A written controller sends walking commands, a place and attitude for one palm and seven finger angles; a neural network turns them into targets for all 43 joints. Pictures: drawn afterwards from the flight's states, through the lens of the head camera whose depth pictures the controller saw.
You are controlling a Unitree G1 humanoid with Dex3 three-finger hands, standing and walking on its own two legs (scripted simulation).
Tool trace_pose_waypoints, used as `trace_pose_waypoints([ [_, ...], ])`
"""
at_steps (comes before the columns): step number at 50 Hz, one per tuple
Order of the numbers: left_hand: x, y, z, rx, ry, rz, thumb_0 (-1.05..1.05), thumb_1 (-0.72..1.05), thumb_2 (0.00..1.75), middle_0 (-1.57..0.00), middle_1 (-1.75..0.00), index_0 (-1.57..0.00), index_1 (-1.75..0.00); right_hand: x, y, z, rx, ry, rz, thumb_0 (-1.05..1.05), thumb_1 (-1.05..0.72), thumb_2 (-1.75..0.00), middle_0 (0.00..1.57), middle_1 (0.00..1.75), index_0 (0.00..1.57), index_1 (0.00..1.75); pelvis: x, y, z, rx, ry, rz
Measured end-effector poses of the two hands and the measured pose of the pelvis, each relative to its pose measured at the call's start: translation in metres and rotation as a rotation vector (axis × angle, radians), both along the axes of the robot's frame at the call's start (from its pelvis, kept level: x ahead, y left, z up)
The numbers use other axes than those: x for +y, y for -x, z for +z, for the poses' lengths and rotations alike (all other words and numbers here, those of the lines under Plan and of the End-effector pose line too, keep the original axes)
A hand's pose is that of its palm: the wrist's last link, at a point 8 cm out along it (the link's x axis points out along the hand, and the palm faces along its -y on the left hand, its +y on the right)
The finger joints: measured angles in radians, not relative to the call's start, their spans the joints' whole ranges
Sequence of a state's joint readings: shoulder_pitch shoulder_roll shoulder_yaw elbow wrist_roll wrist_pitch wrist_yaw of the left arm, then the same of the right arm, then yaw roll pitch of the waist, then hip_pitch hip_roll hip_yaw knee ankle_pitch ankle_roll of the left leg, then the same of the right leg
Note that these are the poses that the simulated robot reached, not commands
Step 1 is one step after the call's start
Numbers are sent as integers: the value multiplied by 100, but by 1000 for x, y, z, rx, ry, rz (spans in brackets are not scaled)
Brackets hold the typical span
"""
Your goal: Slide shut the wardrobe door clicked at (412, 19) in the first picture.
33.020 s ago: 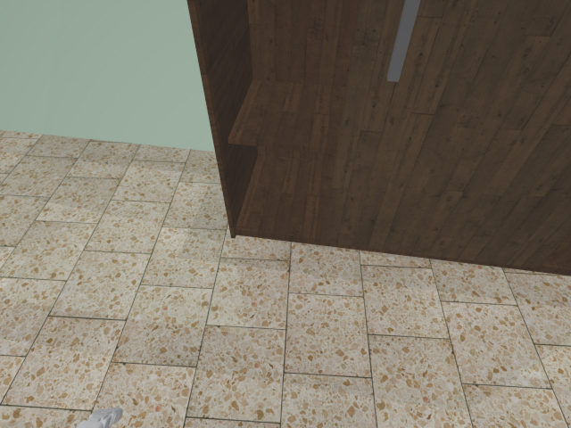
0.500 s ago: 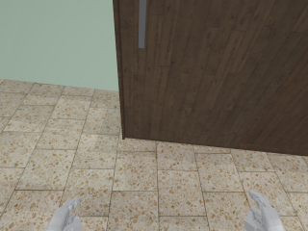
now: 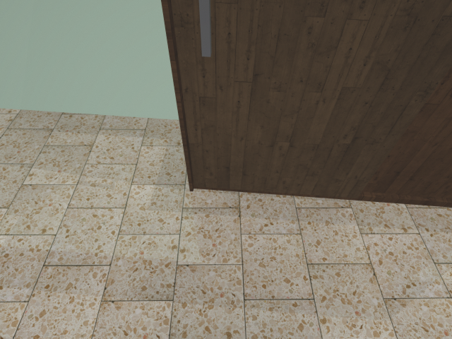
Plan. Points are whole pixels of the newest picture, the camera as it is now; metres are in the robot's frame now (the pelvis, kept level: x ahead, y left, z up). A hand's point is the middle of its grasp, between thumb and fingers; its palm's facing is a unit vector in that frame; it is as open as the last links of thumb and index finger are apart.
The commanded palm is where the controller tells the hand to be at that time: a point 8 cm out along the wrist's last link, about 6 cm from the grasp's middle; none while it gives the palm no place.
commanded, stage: let the arm hang, fingers relaxed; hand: right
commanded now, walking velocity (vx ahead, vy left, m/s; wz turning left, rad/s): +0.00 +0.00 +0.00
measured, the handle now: out of the picture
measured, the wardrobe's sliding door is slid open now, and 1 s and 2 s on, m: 0.01 0.01 0.01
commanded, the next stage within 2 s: look to check the result in 0.44 s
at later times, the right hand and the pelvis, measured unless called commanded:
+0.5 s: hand out of the picture +0.09 -0.22 -0.16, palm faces -0.02 +0.96 -0.29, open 7.4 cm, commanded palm none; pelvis +0.02 +0.00 +0.01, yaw +0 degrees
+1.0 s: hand out of the picture +0.14 -0.22 -0.15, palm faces -0.04 +0.94 -0.33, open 7.4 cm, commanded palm none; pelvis +0.05 +0.02 +0.01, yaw +0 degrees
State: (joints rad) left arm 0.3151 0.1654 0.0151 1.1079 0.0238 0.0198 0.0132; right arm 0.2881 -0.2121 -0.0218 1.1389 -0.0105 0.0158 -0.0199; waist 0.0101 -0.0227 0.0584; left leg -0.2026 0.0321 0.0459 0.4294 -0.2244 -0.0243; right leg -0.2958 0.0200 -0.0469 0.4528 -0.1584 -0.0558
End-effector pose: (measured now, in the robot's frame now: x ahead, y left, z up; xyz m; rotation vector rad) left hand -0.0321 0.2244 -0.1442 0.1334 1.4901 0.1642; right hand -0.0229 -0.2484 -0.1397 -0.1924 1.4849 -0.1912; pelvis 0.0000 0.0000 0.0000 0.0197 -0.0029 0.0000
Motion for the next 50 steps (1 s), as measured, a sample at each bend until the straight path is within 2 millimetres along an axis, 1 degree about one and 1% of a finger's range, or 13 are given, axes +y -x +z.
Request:
trace_pose_waypoints([
  [4,1,-22,-1,-62,-3,-12,0,91,90,-20,-30,-21,-30,-1,-22,0,-60,-1,14,0,-91,-90,20,30,20,30,-2,-1,1,-5,4,2],
  [9,7,-54,2,-141,-18,-31,0,91,90,-20,-30,-21,-30,1,-53,1,-137,-9,40,0,-91,-90,20,30,20,30,-3,-3,2,-7,7,5],
  [14,19,-80,8,-194,-42,-51,0,91,90,-20,-30,-21,-30,0,-77,4,-183,-11,63,0,-91,-90,20,30,20,30,-2,-7,3,-3,10,7],
  [19,36,-99,15,-216,-76,-69,0,91,90,-20,-30,-21,-30,-6,-93,8,-202,4,77,0,-91,-90,20,30,20,30,0,-13,4,-2,12,7],
  [28,68,-123,26,-225,-138,-94,0,91,90,-20,-30,-21,-30,-28,-117,19,-215,64,95,0,-91,-90,20,30,20,30,6,-25,7,-6,13,4],
  [35,84,-140,31,-234,-158,-107,0,91,90,-20,-30,-21,-30,-36,-134,27,-227,99,109,0,-91,-90,20,30,20,30,11,-34,8,-4,16,4],
  [41,88,-152,32,-245,-156,-114,0,91,90,-20,-30,-21,-30,-34,-148,31,-241,106,120,0,-91,-90,20,30,20,30,15,-41,9,-3,19,5],
  [50,87,-161,29,-249,-138,-112,0,91,90,-20,-30,-21,-30,-18,-161,30,-255,89,124,0,-91,-90,20,30,20,30,21,-50,9,-3,22,7],
])
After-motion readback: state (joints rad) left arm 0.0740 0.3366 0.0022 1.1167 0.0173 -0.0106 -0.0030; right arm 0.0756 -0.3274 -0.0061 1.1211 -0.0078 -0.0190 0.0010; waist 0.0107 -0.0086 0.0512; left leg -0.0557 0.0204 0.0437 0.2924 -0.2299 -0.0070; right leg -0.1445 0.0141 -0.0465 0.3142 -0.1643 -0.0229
